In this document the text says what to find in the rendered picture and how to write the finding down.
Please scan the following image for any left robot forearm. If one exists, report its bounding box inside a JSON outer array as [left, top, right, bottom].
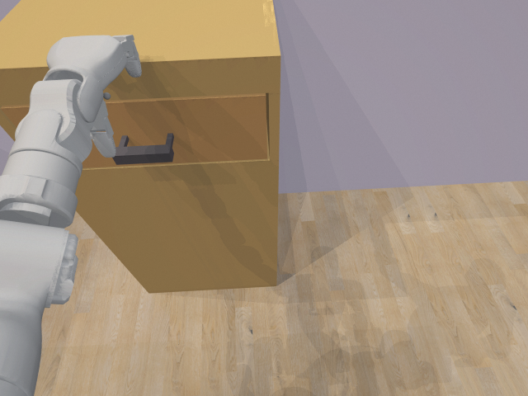
[[0, 64, 103, 229]]

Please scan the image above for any robot left hand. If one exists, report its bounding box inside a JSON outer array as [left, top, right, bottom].
[[46, 35, 142, 158]]

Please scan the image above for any cabinet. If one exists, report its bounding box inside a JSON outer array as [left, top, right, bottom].
[[0, 0, 281, 294]]

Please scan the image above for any drawer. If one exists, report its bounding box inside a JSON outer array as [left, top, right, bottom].
[[1, 93, 267, 168]]

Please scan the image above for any robot left upper arm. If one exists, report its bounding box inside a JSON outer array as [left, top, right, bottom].
[[0, 219, 78, 396]]

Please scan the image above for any handle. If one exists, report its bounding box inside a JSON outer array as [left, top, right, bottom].
[[113, 133, 174, 165]]

